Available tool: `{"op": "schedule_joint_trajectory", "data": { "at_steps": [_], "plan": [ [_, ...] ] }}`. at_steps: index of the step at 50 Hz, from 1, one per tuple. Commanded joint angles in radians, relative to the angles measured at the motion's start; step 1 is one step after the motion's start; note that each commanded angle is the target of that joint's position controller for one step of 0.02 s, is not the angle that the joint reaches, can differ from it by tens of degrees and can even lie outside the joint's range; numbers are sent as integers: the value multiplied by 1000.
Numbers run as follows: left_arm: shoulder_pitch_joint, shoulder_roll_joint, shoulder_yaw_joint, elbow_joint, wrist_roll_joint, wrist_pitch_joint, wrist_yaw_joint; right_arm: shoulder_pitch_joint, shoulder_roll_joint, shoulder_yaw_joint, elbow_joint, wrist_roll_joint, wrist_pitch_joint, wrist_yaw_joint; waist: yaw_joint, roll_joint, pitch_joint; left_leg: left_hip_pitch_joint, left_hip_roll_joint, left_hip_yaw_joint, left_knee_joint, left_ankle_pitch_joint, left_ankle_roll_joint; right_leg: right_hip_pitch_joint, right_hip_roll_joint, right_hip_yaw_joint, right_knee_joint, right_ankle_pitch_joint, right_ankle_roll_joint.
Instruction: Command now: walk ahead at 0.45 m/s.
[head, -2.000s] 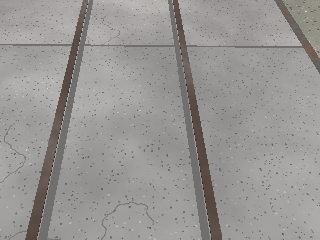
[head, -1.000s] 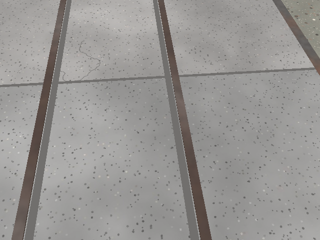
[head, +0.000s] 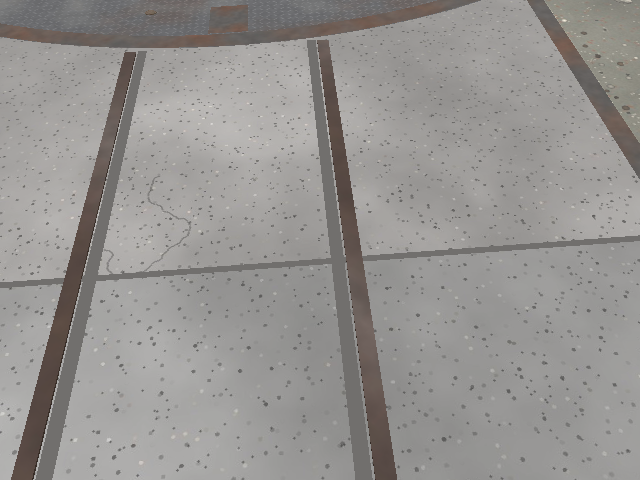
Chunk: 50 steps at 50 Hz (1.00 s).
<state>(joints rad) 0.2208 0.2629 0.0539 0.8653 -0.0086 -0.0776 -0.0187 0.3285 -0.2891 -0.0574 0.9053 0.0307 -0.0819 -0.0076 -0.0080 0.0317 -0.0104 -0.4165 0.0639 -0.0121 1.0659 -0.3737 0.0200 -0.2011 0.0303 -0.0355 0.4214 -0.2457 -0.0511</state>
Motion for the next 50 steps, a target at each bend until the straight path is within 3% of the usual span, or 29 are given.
{"op": "schedule_joint_trajectory", "data": {
  "at_steps": [1,6,10,13,15,16,17,18,19,20,21,22,25,27,29,32,33,34,35,36,38,40,41,42,43,45,46,48,50],
  "plan": [
    [33,112,18,-34,9,-10,1,-98,-83,-22,-97,-13,-28,9,32,-129,81,-369,92,-45,13,119,12,198,-274,327,-282,45,-166],
    [75,158,29,-9,3,-5,22,-239,-15,5,-148,-23,-18,24,46,-101,90,-249,47,14,-333,335,-34,90,-214,143,-314,252,-158],
    [137,172,34,30,-10,-3,29,-345,-30,10,-188,-18,-17,38,64,-102,110,-136,-3,17,-510,468,-19,92,-232,112,-294,337,-134],
    [124,180,38,44,-7,13,35,-296,-78,-8,-179,-27,-20,47,13,-119,46,-37,-30,-2,-554,451,24,189,-250,99,-167,535,-83],
    [96,174,35,35,-5,25,37,-107,-130,-35,-116,-40,-19,40,-85,-104,-75,222,-68,30,-584,494,61,176,-184,68,75,684,-31],
    [134,137,20,22,13,27,39,-15,-189,-48,-99,-54,-17,31,-105,-9,-186,448,57,-72,-538,824,102,52,-117,32,304,451,15],
    [324,10,-18,47,29,22,30,6,-236,-45,-96,-68,-5,27,-19,260,-341,764,332,-416,-519,1071,292,-248,32,28,701,-318,83],
    [366,66,-8,87,2,17,26,30,-175,-33,-95,-43,4,37,-50,213,-452,750,352,-557,-601,937,341,-283,48,179,859,-460,92],
    [268,137,12,65,-24,20,26,-51,-150,-25,-104,-28,8,40,-47,127,-311,617,307,-441,-648,778,299,-350,-3,168,894,-415,85],
    [176,138,13,40,-25,28,36,-141,-116,-14,-117,-28,10,37,-28,56,-195,480,256,-351,-685,674,255,-372,-52,124,847,-342,86],
    [125,133,17,36,-11,42,48,-206,-76,0,-121,-37,10,35,-8,13,-121,343,215,-281,-723,636,229,-343,-88,114,782,-283,90],
    [134,120,18,36,-2,59,56,-243,-60,5,-117,-51,8,33,27,45,-100,230,190,-232,-756,606,210,-254,-118,122,712,-228,91],
    [164,62,6,49,10,87,67,-289,-59,6,-94,-70,3,32,67,87,-90,79,142,-136,-804,573,210,-89,-111,87,494,-195,98],
    [125,59,1,42,16,95,70,-284,-79,1,-79,-63,8,22,53,89,-107,77,142,-131,-819,458,216,-42,-109,79,362,-135,94],
    [101,76,6,45,15,104,66,-281,-95,-1,-67,-52,22,13,45,78,-101,52,141,-145,-851,202,202,10,-100,67,276,-31,86],
    [79,71,8,54,33,107,59,-290,-65,13,-48,-39,41,6,63,55,-24,-40,94,-139,-861,-137,127,104,-81,43,118,61,53],
    [66,79,7,47,40,104,60,-258,-44,21,-29,-40,43,6,60,29,9,-49,68,-131,-847,-193,84,106,-111,78,43,81,34],
    [50,124,13,36,37,100,65,-226,-46,21,-21,-43,45,7,30,-32,44,-49,23,-111,-798,-176,48,77,-161,125,-13,56,12],
    [22,179,31,53,23,94,66,-203,-55,13,-26,-35,54,0,-12,-164,74,14,-39,-38,-760,-92,25,-54,-145,120,-32,-152,-6],
    [-3,139,26,46,22,83,66,-235,-77,10,-31,-39,59,-7,6,-164,84,70,-51,-29,-702,-22,18,-109,-132,113,-67,-212,6],
    [-11,133,29,42,26,69,74,-242,-76,3,-45,-32,70,-17,8,-174,46,67,-78,-9,-621,0,35,-87,-142,112,-78,-227,19],
    [55,151,41,43,12,57,83,-249,-69,-6,-58,-22,72,-17,47,-189,29,-64,-118,28,-478,-115,47,10,-219,197,-116,-383,-37],
    [80,186,54,47,1,49,88,-264,-53,-7,-74,-14,67,-9,61,-244,39,-138,-118,63,-328,-79,45,54,-330,319,-181,-445,-96],
    [92,200,60,45,-2,37,94,-299,-59,-10,-99,-12,59,1,82,-256,65,-229,-61,21,-205,-102,47,85,-426,418,-222,-425,-152],
    [91,188,58,41,2,24,98,-310,-70,-19,-111,-5,54,10,81,-215,78,-308,-18,-27,-122,-138,48,128,-461,447,-233,-366,-171],
    [38,169,56,24,-12,11,95,-301,-51,-20,-114,8,49,23,62,-163,74,-347,27,-41,-166,-117,45,195,-435,356,-233,-265,-128],
    [15,177,60,19,-14,10,89,-305,-39,-16,-114,3,47,30,61,-149,65,-278,28,-4,-227,-80,39,170,-399,272,-234,-196,-101],
    [-21,206,71,16,-10,13,70,-275,-23,-12,-102,-8,49,41,40,-158,44,-54,-9,79,-338,10,27,48,-321,108,-222,-91,-66],
    [-35,210,76,19,-15,22,50,-181,-38,-24,-65,-8,60,48,-7,-147,26,146,-73,160,-442,134,22,-47,-282,7,-141,-121,-49]
  ]
}}
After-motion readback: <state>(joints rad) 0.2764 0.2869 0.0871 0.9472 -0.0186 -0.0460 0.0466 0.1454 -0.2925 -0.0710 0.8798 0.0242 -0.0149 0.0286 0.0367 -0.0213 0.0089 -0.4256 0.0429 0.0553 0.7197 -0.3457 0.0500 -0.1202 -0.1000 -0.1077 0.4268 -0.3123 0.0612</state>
